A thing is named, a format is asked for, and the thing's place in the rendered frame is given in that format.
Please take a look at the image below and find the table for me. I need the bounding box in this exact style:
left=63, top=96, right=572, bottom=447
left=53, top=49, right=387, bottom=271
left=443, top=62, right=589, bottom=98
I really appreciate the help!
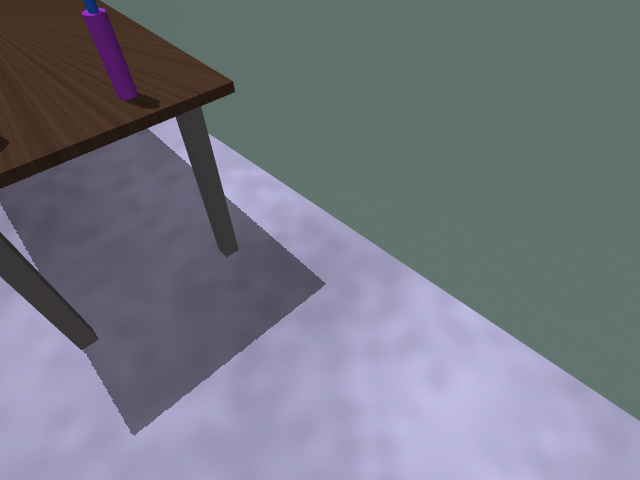
left=0, top=0, right=239, bottom=350

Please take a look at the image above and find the bottle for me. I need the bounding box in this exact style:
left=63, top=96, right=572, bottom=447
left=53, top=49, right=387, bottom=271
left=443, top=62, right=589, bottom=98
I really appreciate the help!
left=82, top=0, right=138, bottom=100

